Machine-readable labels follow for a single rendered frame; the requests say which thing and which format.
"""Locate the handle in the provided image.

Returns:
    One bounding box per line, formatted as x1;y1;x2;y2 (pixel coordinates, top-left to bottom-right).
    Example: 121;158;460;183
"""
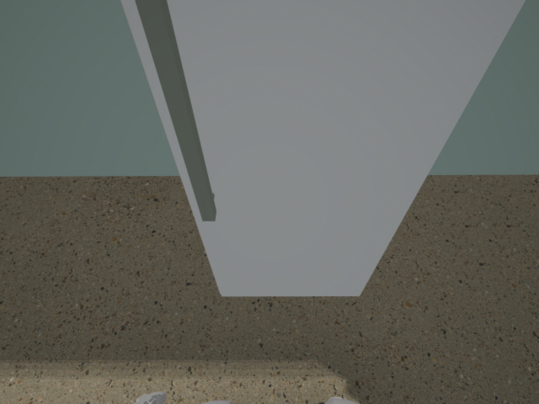
135;0;216;221

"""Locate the fridge door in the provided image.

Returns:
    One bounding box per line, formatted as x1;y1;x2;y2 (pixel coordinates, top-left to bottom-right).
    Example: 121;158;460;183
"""
123;0;526;296

